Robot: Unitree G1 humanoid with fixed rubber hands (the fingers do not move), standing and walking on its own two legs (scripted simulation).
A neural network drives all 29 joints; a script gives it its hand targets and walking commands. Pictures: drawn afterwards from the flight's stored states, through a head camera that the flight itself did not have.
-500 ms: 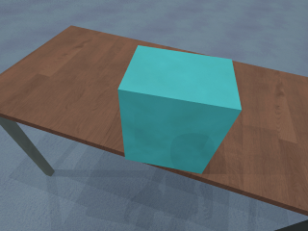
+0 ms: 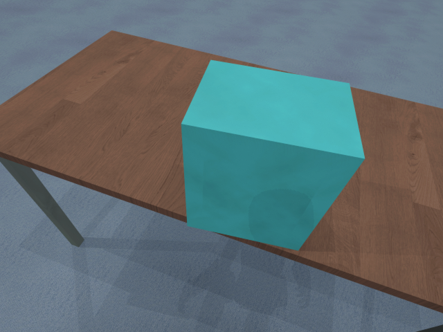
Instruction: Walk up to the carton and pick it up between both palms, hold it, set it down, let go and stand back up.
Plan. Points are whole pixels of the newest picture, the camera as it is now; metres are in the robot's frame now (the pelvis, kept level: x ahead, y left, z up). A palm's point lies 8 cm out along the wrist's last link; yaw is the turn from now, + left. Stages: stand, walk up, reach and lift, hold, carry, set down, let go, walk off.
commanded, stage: walk up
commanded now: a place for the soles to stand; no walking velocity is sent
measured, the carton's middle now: (258, 163) +0.40 -0.05 +0.10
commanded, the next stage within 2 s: none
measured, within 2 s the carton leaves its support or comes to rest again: neither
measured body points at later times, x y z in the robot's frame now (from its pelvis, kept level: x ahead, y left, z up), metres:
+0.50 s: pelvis +0.00 -0.01 +0.00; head +0.02 +0.00 +0.45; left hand +0.02 +0.25 -0.15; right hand +0.05 -0.26 -0.14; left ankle +0.03 +0.08 -0.72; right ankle -0.02 -0.05 -0.72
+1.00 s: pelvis -0.02 +0.04 +0.01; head -0.01 +0.05 +0.46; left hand -0.04 +0.29 -0.14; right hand +0.04 -0.21 -0.13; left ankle +0.03 +0.11 -0.72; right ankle -0.02 -0.05 -0.72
